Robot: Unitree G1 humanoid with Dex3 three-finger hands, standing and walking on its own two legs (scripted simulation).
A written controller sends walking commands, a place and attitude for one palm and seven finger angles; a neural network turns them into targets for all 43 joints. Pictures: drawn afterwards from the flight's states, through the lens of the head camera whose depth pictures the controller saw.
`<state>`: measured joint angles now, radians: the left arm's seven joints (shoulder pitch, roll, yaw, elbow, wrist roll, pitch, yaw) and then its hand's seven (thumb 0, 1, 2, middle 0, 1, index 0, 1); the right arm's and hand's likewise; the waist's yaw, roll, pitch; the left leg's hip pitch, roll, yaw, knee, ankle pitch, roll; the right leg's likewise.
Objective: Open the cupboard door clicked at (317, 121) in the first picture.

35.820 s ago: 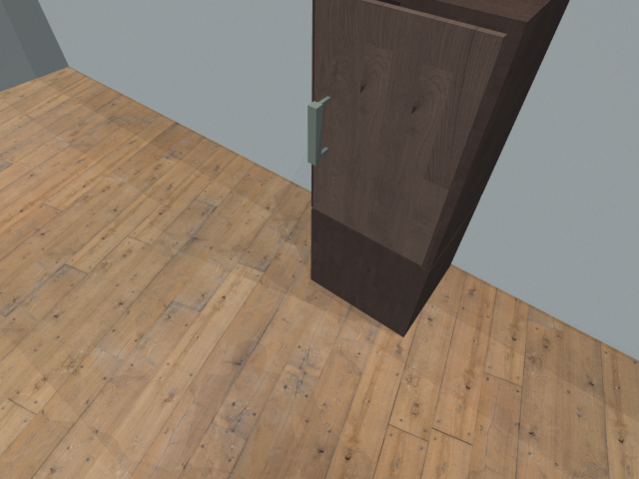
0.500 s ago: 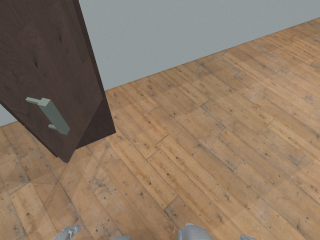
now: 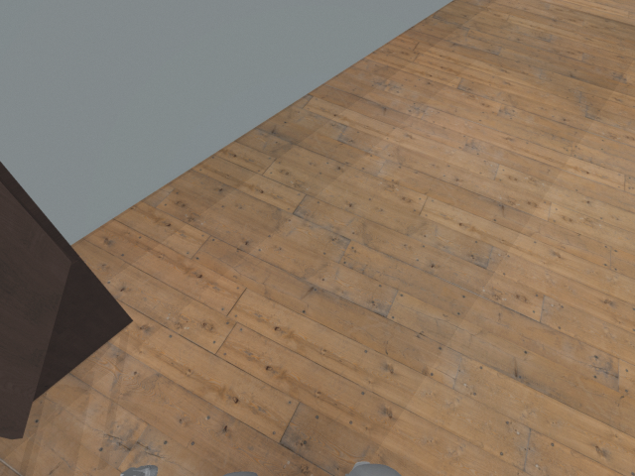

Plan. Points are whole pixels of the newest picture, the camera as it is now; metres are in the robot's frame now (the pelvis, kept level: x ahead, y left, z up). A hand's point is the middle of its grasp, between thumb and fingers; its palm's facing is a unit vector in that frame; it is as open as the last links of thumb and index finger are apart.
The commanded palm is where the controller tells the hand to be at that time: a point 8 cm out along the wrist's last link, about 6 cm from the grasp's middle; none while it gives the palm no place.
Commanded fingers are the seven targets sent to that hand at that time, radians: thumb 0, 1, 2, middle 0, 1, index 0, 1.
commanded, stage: walk to a spot facing it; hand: left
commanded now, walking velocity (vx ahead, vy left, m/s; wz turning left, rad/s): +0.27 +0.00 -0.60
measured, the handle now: out of the picture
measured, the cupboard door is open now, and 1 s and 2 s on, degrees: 48 48 48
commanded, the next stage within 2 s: turn to face it in 1.38 s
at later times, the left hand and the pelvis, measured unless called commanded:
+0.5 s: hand (252, 393) +0.24 +0.11 -0.16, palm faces -0.31 -0.93 -0.19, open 7.4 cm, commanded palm none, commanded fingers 0.00 0.90 0.90 -0.20 -0.30 -0.20 -0.30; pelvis +0.14 -0.06 +0.01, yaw -18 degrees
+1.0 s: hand (374, 234) +0.56 -0.09 -0.15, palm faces -0.52 -0.82 -0.23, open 7.4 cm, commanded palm none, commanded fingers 0.00 0.90 0.90 -0.20 -0.30 -0.20 -0.30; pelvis +0.33 -0.18 -0.01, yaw -30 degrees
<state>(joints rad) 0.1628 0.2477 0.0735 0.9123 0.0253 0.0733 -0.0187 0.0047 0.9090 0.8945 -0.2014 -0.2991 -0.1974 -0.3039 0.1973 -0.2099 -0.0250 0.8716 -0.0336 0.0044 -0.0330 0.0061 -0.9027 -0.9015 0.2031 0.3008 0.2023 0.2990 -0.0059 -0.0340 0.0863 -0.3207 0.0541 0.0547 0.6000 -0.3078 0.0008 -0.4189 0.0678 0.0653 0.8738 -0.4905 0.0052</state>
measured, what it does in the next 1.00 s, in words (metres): walks ahead, turning right: right foot, then left foot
